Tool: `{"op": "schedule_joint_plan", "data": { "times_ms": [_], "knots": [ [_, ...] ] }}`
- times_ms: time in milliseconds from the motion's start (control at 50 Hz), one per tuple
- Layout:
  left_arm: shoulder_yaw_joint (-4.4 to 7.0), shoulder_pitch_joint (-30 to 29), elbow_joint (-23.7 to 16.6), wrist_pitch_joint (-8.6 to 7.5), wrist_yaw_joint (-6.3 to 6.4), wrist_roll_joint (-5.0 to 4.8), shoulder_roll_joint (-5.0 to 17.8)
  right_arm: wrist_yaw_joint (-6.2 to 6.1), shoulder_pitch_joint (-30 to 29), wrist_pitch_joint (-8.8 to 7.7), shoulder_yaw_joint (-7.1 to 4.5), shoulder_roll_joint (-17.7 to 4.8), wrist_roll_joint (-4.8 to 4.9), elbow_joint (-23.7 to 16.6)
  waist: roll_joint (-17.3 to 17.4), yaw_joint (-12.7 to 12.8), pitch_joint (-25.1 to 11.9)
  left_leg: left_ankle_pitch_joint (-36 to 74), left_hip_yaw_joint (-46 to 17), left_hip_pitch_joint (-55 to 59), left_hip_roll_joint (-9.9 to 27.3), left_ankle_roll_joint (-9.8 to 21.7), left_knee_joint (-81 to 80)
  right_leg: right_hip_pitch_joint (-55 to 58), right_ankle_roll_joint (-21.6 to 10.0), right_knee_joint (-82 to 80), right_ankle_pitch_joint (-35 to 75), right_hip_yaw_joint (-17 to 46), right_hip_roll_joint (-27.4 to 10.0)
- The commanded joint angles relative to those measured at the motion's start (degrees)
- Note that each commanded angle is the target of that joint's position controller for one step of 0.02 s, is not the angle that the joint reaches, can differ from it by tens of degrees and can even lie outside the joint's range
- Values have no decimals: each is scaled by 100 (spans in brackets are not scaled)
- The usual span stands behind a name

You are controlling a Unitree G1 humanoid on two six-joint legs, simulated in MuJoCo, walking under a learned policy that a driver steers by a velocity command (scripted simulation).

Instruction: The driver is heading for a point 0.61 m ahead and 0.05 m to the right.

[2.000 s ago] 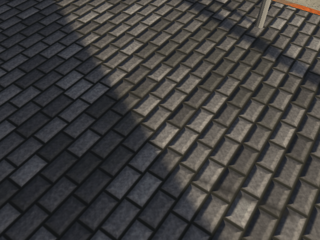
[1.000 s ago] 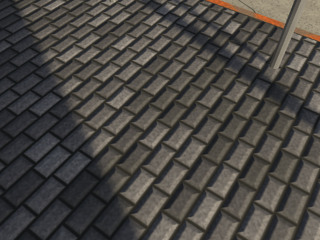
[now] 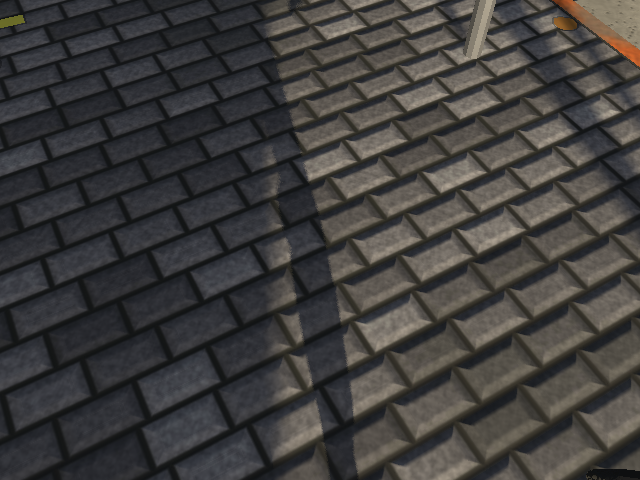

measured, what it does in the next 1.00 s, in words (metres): walks ahead: right foot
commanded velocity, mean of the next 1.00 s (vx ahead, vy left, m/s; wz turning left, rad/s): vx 0.06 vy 0.00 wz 0.24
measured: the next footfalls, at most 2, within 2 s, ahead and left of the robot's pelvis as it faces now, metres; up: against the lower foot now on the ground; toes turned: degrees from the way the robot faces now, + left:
right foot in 0.42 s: +0.22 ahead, -0.15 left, +0.00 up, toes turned +13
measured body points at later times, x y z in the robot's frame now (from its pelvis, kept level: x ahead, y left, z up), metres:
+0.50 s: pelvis +0.12 -0.03 +0.02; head +0.14 -0.03 +0.46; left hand +0.21 +0.26 -0.09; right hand +0.33 -0.26 -0.08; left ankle +0.11 +0.07 -0.72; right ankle +0.18 -0.16 -0.72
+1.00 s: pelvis +0.15 -0.04 +0.02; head +0.15 -0.03 +0.47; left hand +0.22 +0.25 -0.10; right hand +0.32 -0.27 -0.10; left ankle +0.11 +0.07 -0.72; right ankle +0.18 -0.16 -0.72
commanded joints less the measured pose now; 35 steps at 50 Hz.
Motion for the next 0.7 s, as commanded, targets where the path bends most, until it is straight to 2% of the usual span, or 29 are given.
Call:
{"op": "schedule_joint_plan", "data": {
  "times_ms": [20, 40, 60, 80, 140, 200, 240, 300, 360, 380, 400, 420, 440, 460, 480, 500, 540, 580, 620, 700],
  "knots": [
    [100, -211, -575, -165, 76, -9, 709, -39, 747, -133, -273, -909, 77, -274, -123, -404, -1540, 2867, -2547, 3190, 1674, 1285, -1416, -2549, -62, 995, 372, 692, -126],
    [131, -173, -571, -100, 131, 69, 778, -88, 527, -117, -242, -799, 59, -311, -19, -235, -1344, 2923, -2288, 2568, 1535, 1197, -1522, -2245, -50, 659, 617, 736, -241],
    [150, -104, -570, -16, 140, 77, 813, -116, 416, -92, -226, -788, -35, -372, 117, -99, -1272, 3006, -2163, 2083, 1436, 1146, -1647, -1883, -54, 510, 752, 754, -247],
    [149, -18, -577, 45, 150, 91, 753, -131, 364, -89, -233, -804, -77, -400, 158, -24, -1285, 3190, -2084, 1839, 1386, 1155, -1692, -1719, -16, 314, 810, 725, -195],
    [96, -66, -621, 145, 192, 143, 546, -224, 418, -55, -281, -947, -37, -389, 195, 14, -1383, 3443, -1835, 1569, 1217, 1116, -1657, -1631, 138, -414, 1114, 680, -26],
    [72, -312, -691, 219, 189, 125, 508, -339, 397, 73, -271, -942, 23, -403, 334, -63, -1432, 2398, -1867, 1577, 1076, 929, -1644, -1671, 244, -1082, 1657, 750, 51],
    [59, -506, -730, 253, 168, 85, 493, -380, 370, 133, -230, -859, -2, -399, 459, -162, -1335, 1558, -1904, 1499, 1005, 796, -1693, -1569, 258, -1516, 1957, 760, 50],
    [46, -744, -812, 244, 144, 66, 492, -372, 415, 174, -174, -776, -70, -315, 639, -294, -1136, 1006, -2037, 1432, 1010, 760, -1665, -1298, 228, -2082, 1951, 752, 56],
    [52, -773, -855, 171, 93, 68, 527, -324, 450, 199, -105, -687, -78, -234, 721, -345, -1095, 1421, -2242, 1624, 1093, 758, -1316, -947, 106, -2650, 1603, 666, 125],
    [47, -702, -846, 136, 64, 71, 494, -316, 405, 205, -67, -626, -54, -220, 708, -273, -1094, 1561, -2283, 1676, 1065, 692, -1157, -720, 21, -3084, 1719, 614, 151],
    [34, -556, -806, 93, 29, 86, 431, -318, 341, 211, -18, -540, -13, -202, 664, -125, -1070, 1509, -2257, 1618, 943, 531, -1005, -291, -99, -3873, 2322, 559, 161],
    [43, -486, -808, 57, 11, 158, 539, -322, 504, 193, 26, -433, -28, -153, 486, -118, -1054, 1137, -2207, 1452, 743, 256, -879, 221, -266, -4392, 3294, 806, -110],
    [109, -446, -873, 56, 38, 243, 943, -319, 817, 152, 76, -294, -164, -156, -314, -368, -1254, 108, -1762, 1173, 276, -63, -287, 761, -600, -4301, 4691, 1508, -946],
    [84, -646, -783, 98, 51, 289, 893, -314, 1097, 127, 57, -284, -117, -125, -1211, -677, -1176, -1272, -1137, 852, -205, -353, -85, 688, -1301, -4233, 5114, 2019, -1379],
    [-22, -727, -812, 106, 36, 224, 471, -322, 902, 127, 44, -483, -179, -109, -1189, -503, -1182, -1356, -1025, 1044, -4, -545, -148, 489, -1530, -4351, 4696, 2199, -1447],
    [-47, -756, -789, 108, 18, 188, 414, -325, 664, 153, 14, -538, -154, -141, -1109, -419, -1148, -986, -994, 1182, 69, -573, -345, 479, -1357, -4325, 4341, 2002, -1198],
    [-24, -738, -761, 102, -12, 121, 552, -314, 478, 270, 26, -471, -164, -130, -938, -334, -1070, -190, -1025, 1603, 141, -541, -751, 223, -934, -4258, 3461, 1562, -768],
    [-40, -721, -742, 81, -37, 135, 560, -263, 469, 314, 30, -457, -129, -81, -549, -273, -887, 198, -1101, 1697, 189, -346, -846, 65, -589, -4161, 2685, 1060, -364],
    [-51, -666, -708, 75, -39, 132, 517, -255, 455, 285, 38, -423, -113, -28, -355, -208, -854, 367, -1169, 1651, 241, -245, -918, 169, -490, -4015, 2685, 871, -208],
    [-81, -613, -636, 121, -8, 103, 430, -265, 445, 199, 49, -352, -115, 66, -50, -137, -893, 679, -1244, 1590, 296, -270, -977, 429, -504, -3812, 3042, 764, -124]
  ]
}}
Velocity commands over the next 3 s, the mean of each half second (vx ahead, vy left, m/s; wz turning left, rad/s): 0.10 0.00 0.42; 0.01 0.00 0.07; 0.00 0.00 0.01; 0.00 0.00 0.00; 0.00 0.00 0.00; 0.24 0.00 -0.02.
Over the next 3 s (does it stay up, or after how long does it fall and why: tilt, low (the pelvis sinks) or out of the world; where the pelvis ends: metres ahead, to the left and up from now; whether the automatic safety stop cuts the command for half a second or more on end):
stays up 0.23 0.00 0.03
